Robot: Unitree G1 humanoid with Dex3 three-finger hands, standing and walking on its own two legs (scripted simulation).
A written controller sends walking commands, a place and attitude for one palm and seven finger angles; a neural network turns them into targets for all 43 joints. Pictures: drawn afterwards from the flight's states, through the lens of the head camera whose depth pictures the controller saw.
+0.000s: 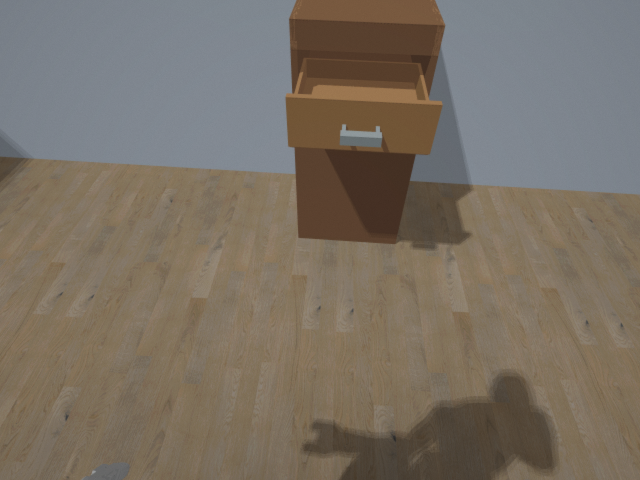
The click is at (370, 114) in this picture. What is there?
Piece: drawer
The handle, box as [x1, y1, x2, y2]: [340, 124, 381, 146]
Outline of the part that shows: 342,124 342,129 340,131 340,144 380,146 381,132 379,131 379,126 376,126 375,132 348,131 345,129 345,124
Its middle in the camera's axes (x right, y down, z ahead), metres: +0.10 -0.26 +0.96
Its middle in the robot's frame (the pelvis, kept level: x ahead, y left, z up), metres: +0.89 -0.05 -0.04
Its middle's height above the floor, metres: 0.73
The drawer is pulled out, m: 0.28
